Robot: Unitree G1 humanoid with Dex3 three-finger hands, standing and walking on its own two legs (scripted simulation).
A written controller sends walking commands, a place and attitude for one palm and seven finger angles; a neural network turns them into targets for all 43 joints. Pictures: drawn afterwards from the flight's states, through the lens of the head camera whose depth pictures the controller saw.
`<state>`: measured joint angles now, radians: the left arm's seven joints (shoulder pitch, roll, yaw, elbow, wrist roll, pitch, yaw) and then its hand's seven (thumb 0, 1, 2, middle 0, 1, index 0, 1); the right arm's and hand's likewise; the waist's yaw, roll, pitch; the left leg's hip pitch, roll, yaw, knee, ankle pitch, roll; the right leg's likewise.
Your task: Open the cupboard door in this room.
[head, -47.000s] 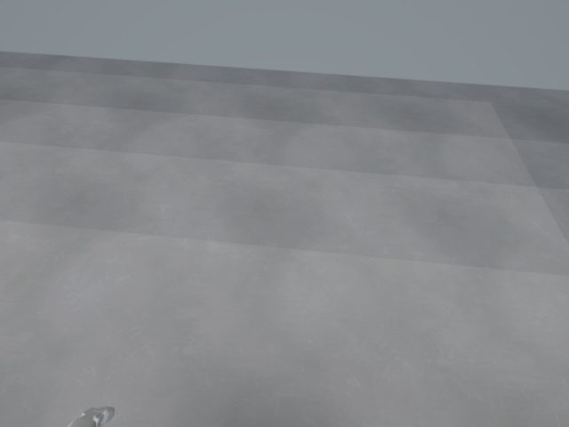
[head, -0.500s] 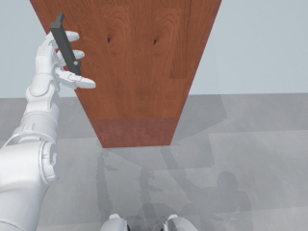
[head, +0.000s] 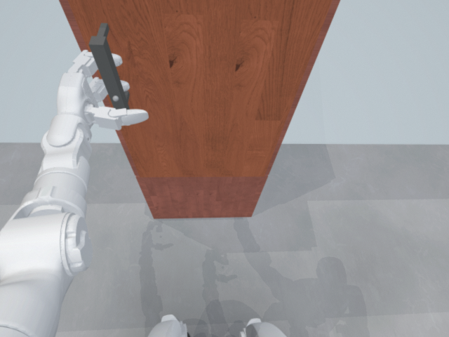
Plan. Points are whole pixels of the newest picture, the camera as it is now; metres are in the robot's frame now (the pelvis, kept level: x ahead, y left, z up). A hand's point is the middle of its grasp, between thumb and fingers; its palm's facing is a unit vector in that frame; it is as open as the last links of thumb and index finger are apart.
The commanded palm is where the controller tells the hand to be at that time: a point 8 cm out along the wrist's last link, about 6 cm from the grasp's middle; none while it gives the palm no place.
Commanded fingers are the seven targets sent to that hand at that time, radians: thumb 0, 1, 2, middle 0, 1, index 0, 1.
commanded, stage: close the thumb around the handle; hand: left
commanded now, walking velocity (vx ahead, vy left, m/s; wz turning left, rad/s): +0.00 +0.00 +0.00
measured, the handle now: (114, 74) +0.56 +0.16 +0.12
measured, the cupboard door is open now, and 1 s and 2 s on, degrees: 0 12 41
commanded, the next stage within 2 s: pull the door open along its arc in 0.44 s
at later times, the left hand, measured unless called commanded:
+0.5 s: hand (125, 98) +0.51 +0.14 +0.11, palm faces -0.05 -1.00 +0.00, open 5.5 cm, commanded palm +0.48 +0.20 +0.11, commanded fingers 0.00 0.90 0.90 -0.40 -1.35 -0.40 -1.35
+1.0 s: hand (128, 132) +0.43 +0.13 +0.11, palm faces -0.05 -1.00 +0.02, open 5.8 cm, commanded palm +0.38 +0.18 +0.11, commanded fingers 0.00 0.90 0.90 -0.40 -1.35 -0.40 -1.35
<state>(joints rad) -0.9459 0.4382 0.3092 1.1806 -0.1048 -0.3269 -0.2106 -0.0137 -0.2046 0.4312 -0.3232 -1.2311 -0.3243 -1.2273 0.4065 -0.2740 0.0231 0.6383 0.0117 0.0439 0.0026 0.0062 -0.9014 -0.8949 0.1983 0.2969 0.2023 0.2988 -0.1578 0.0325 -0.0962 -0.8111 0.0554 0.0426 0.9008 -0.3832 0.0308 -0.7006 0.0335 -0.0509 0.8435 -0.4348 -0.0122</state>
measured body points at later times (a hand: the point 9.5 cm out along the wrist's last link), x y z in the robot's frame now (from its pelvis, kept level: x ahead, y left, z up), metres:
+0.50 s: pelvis +0.00 +0.00 +0.00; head +0.09 +0.01 +0.44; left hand +0.50 +0.19 +0.11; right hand -0.01 -0.26 -0.11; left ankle +0.02 +0.10 -0.69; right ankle -0.02 -0.12 -0.69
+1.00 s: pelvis +0.01 +0.00 +0.01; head +0.06 -0.01 +0.46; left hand +0.43 +0.18 +0.11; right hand +0.06 -0.26 -0.10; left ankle +0.02 +0.10 -0.69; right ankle -0.02 -0.12 -0.69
